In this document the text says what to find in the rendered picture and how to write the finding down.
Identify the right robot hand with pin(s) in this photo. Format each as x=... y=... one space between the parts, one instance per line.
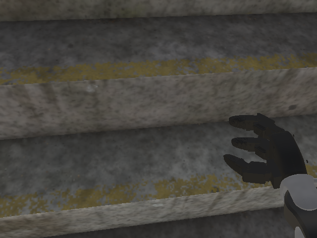
x=273 y=144

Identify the robot right forearm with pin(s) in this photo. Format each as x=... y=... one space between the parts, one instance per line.
x=299 y=194

